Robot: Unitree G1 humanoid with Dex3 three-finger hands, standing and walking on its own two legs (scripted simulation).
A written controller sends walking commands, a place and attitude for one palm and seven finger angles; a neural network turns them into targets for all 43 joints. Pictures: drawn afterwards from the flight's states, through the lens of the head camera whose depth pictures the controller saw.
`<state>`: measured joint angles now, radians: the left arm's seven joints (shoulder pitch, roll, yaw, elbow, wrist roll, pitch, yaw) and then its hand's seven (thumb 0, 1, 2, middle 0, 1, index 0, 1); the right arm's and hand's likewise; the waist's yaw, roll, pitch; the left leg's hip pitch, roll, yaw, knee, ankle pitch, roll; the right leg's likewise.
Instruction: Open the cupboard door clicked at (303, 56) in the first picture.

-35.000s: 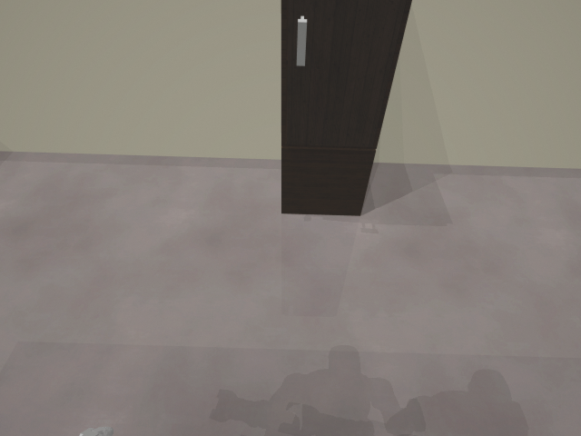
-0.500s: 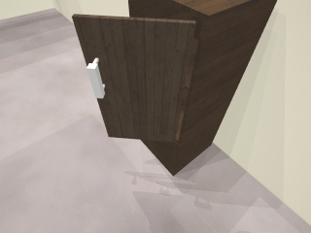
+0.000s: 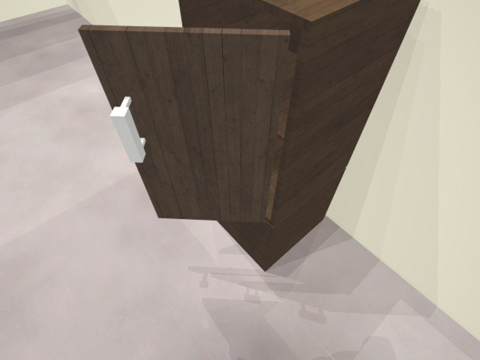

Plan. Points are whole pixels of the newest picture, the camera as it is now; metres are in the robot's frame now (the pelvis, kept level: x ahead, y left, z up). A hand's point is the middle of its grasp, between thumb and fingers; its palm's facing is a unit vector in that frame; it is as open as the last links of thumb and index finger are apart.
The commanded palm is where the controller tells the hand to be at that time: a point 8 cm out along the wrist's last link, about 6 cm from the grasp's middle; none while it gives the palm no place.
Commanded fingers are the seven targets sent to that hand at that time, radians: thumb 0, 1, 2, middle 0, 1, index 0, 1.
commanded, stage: come to a stop and stand still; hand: left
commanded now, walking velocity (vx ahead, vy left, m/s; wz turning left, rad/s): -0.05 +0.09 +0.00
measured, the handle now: (132, 129) +0.53 +0.25 +0.06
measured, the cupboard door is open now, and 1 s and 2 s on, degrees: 46 46 46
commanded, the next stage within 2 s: look again from close up in 0.58 s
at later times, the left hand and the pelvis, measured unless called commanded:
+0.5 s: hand out of the picture -0.02 +0.18 -0.16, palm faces +0.03 -0.98 -0.20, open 7.3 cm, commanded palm none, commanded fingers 0.00 0.90 0.90 -0.20 -0.30 -0.20 -0.30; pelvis -0.03 +0.00 +0.01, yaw -1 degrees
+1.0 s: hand out of the picture -0.07 +0.18 -0.17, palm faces +0.04 -0.98 -0.18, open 7.4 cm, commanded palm none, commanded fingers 0.00 0.90 0.90 -0.20 -0.30 -0.20 -0.30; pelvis -0.06 +0.02 +0.00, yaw +0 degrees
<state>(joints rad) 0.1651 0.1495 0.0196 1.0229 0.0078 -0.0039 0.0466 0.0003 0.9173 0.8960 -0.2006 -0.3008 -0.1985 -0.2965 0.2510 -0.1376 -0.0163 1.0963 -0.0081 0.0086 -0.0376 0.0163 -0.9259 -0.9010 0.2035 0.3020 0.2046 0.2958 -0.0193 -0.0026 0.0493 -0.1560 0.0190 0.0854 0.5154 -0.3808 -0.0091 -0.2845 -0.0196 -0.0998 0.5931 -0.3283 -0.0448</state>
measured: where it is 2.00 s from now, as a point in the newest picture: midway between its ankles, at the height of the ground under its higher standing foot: outside the picture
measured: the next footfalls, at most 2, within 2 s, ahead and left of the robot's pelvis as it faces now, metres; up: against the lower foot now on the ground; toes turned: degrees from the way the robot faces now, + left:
none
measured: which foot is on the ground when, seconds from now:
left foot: down 0.00-1.00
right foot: down 0.00-1.00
